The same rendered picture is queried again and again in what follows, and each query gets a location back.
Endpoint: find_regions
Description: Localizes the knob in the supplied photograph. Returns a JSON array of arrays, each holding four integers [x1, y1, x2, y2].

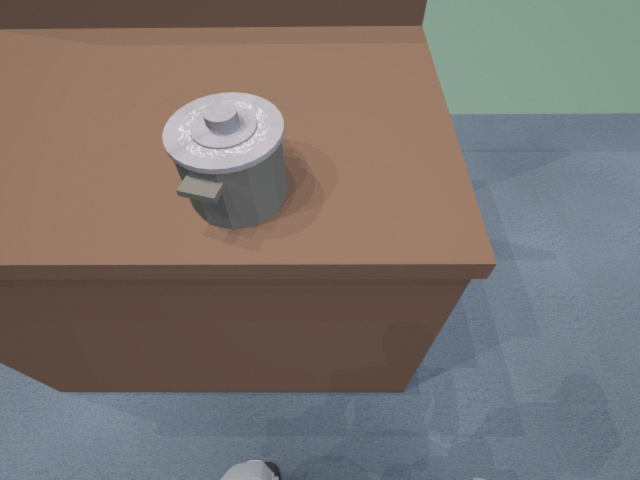
[[203, 101, 239, 131]]

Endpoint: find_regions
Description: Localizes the lid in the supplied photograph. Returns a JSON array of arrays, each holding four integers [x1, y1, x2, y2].
[[162, 92, 284, 174]]

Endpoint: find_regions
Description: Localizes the table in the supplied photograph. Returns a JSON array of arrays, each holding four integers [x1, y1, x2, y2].
[[0, 0, 497, 393]]

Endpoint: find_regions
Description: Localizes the pot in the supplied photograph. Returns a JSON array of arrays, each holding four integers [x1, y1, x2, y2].
[[174, 142, 287, 229]]

